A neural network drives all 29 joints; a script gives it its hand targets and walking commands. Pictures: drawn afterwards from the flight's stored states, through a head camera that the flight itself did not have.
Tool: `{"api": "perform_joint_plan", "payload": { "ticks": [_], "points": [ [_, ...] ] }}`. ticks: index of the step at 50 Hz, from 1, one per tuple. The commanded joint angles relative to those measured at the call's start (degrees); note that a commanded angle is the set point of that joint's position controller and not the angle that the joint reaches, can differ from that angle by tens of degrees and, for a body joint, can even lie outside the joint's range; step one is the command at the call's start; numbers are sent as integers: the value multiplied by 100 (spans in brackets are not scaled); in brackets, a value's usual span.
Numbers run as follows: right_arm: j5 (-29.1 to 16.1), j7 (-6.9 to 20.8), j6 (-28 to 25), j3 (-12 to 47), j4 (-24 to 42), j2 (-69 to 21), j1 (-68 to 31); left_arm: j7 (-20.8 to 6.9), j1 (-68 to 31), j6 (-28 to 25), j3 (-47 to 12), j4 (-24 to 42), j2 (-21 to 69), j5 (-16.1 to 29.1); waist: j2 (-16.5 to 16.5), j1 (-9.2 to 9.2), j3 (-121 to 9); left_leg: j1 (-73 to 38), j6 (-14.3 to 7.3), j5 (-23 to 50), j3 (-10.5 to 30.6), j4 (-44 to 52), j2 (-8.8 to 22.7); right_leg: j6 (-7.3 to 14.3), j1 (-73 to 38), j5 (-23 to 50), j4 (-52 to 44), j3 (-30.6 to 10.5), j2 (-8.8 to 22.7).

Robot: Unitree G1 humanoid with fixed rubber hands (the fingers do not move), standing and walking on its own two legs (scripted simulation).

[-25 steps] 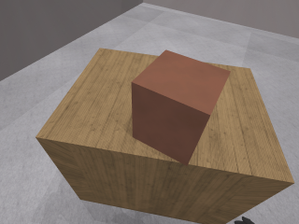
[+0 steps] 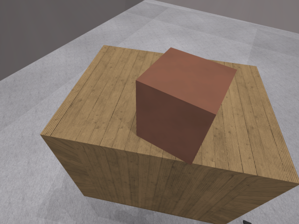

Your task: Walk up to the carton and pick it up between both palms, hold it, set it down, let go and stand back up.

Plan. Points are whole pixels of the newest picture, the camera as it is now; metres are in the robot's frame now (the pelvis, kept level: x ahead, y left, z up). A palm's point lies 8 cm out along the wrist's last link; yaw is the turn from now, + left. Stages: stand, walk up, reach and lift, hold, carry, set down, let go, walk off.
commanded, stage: walk up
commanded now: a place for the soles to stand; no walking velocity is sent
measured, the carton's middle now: (180, 106) +0.47 -0.06 +0.05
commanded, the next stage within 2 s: reach and lift in 0.36 s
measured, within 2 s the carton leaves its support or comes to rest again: neither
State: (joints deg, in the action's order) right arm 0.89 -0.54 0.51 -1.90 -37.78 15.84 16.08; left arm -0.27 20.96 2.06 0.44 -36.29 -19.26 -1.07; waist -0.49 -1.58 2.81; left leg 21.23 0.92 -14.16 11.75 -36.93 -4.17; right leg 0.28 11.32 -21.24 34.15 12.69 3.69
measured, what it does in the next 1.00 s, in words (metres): stands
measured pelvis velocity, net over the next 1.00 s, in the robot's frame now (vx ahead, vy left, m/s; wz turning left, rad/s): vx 0.00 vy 0.00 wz -0.24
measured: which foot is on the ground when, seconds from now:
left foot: down 0.00-1.00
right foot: down 0.00-1.00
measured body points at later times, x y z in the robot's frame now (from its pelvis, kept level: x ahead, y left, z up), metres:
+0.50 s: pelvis -0.01 -0.01 -0.01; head +0.01 +0.00 +0.44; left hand +0.11 +0.28 -0.11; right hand +0.13 -0.28 -0.10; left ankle +0.06 +0.12 -0.72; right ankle -0.03 -0.11 -0.72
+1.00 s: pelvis +0.00 +0.00 +0.02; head +0.00 +0.04 +0.46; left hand +0.23 +0.25 -0.05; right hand +0.18 -0.23 -0.02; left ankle +0.06 +0.12 -0.72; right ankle -0.03 -0.11 -0.72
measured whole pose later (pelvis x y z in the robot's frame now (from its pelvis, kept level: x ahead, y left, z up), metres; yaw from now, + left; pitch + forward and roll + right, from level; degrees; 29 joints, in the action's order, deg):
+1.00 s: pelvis +0.00 +0.00 +0.02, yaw -14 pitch -6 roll +0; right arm 1.1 -4.7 -9.5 0.5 -33.5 4.7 5.3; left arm -4.1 8.4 10.5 8.2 -25.2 -19.8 2.8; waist -5.5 -5.2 6.0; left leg 6.6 1.0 -10.1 -1.2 -23.0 1.7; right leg 0.2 3.9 -13.8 23.9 -0.6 -0.4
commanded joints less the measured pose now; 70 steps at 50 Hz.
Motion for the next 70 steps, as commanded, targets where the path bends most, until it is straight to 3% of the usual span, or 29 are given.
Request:
{"api": "perform_joint_plan", "payload": {
  "ticks": [1,4,5,8,9,10,11,14,18,19,21,24,28,30,32,33,35,36,37,43,48,49,51,53,54,56,58,62,70],
  "points": [
    [11,-28,-131,-237,473,848,80,42,139,-13,256,432,-846,-2,-19,-30,-179,342,-277,1185,238,70,283,523,-313,502,-643,-809,643],
    [-7,-5,-78,-214,581,666,-175,48,146,-14,253,388,-890,0,-206,4,-87,-170,-229,1063,-211,-28,262,645,195,374,-883,-926,953],
    [-40,-14,-88,-190,459,690,12,2,77,-3,278,366,-950,-47,222,43,-258,-246,-261,1122,-208,41,212,601,71,520,-688,-890,938],
    [3,-5,-102,-222,539,810,-96,18,23,39,237,480,-791,-11,270,42,-211,40,-457,741,647,584,443,337,-14,218,-190,-652,256],
    [-15,-50,-65,-211,543,952,-171,11,268,48,227,471,-713,-36,565,-17,-11,322,-531,245,992,785,621,302,44,-118,-98,-665,135],
    [-35,-42,-40,-245,518,1077,-136,3,360,54,184,422,-647,-9,382,-76,92,753,-481,-266,1174,954,604,294,-217,-193,-319,-774,129],
    [-5,-41,-77,-228,506,988,-94,7,162,26,183,451,-721,20,560,81,353,809,-461,-236,1149,1021,633,274,-61,-115,-463,-930,167],
    [-17,-51,-52,-224,518,846,-288,-2,225,-97,206,432,-753,-13,499,-55,17,478,-414,-84,706,846,372,337,-253,4,-617,-955,399],
    [-14,-50,-101,-182,478,785,-243,-10,171,-131,266,453,-770,-8,22,30,-215,-63,-242,915,-10,197,284,479,-53,483,-716,-896,751],
    [528,-55,-932,-522,-863,84,-2333,86,-2461,429,656,1174,-1470,203,-206,334,-405,63,65,-86,-937,237,458,140,1163,-109,-184,-973,-185],
    [570,59,-1469,-659,-1216,289,-2229,201,-1931,1013,548,1443,-1172,217,-246,483,-329,-425,-57,-297,-1007,84,435,196,1696,-30,-229,-860,-172],
    [486,164,-1605,-463,-1148,277,-1823,118,-1523,1124,720,1908,-861,144,-146,176,-810,-953,105,328,-1287,506,376,29,842,448,-506,-813,-246],
    [214,108,-1688,-246,-1360,350,-1646,84,-1050,1299,762,1455,-683,154,16,-50,-723,-1230,81,1251,-1493,585,269,-1,397,1236,-831,-964,-234],
    [85,-6,-1642,9,-1045,186,-1471,-25,-726,1416,1054,1226,-649,13,183,-297,-703,-1368,-3,1462,-1650,825,145,-96,-11,1805,-1085,-1072,-238],
    [9,-108,-1551,180,-613,176,-1426,-87,-846,1469,1078,1166,-668,21,193,-273,-417,-1190,3,1193,-1724,1076,26,-156,-297,1463,-1241,-1088,-253],
    [-41,-120,-1427,240,-527,203,-1693,-140,-940,1600,1136,800,-566,1,68,-426,-66,-1108,-105,1062,-1710,1274,55,-167,-428,1370,-1380,-1035,-287],
    [78,-250,-1332,234,-109,112,-1796,-265,-1265,1518,1242,948,-644,-129,-317,-300,202,-1050,-175,689,-1745,1234,147,-265,-438,831,-1543,-1208,-236],
    [-64,-296,-1306,298,276,-117,-2044,-292,-1385,1480,1320,1066,-649,-125,-229,-558,139,-1111,-166,750,-1857,1383,69,-245,-396,951,-1655,-1204,-269],
    [1,-329,-1268,198,301,-155,-2022,-311,-1540,1393,1259,1155,-620,-39,-299,-344,165,-1297,-173,571,-1788,1379,197,-278,-293,726,-1692,-1295,-169],
    [121,-399,-1190,186,1278,-672,-1519,-319,-2272,750,1143,2031,-942,277,-343,-245,-264,-1958,-277,493,-1863,1510,297,-256,20,376,-1820,-1496,-195],
    [11,-533,-997,-145,835,-470,-1368,-467,-1712,713,775,1495,-572,514,169,-128,178,-1904,-125,268,-1848,1745,287,-63,-172,73,-1854,-1233,-265],
    [-23,-535,-1033,-118,729,-488,-1073,-467,-1484,693,714,1696,-526,487,356,-241,95,-2047,-52,446,-1924,1845,257,-27,-147,151,-1891,-1218,-324],
    [-78,-555,-1021,-324,547,-491,-1153,-467,-1431,722,666,1787,-347,452,792,-68,186,-1764,-17,346,-1776,2081,384,46,-282,175,-1842,-1073,-521],
    [-178,-462,-1096,-226,658,-557,-954,-398,-1190,633,593,2102,-333,454,1288,-127,56,-1385,47,704,-1575,2254,548,99,-989,627,-1561,-944,-699],
    [-139,-451,-1183,-267,841,-338,-918,-430,-1084,576,569,1981,-387,515,757,-47,0,-1348,-12,1000,-1505,2177,549,54,-1168,931,-1623,-995,-679],
    [-142,-465,-1334,-367,953,-352,-1010,-408,-1164,362,686,2203,-375,518,911,-158,-292,-1634,53,1492,-1633,2025,581,53,-1074,1100,-1655,-1016,-712],
    [-216,-486,-1586,-145,1321,-641,-785,-454,-869,128,556,2215,-485,682,464,-134,-737,-2153,188,2747,-1572,1584,446,14,-897,1617,-1859,-1046,-660],
    [-312,-570,-1808,6,1471,-758,-851,-587,-892,-250,528,2241,-690,765,152,-206,-619,-2749,229,2861,-1405,1518,511,85,-495,1556,-1912,-1065,-543],
    [-622,-751,-1809,353,1761,-968,-299,-747,-779,-502,409,2334,-774,965,690,-244,-83,-2293,247,2025,-1486,1681,527,201,-721,1066,-1855,-1258,-520]
  ]
}}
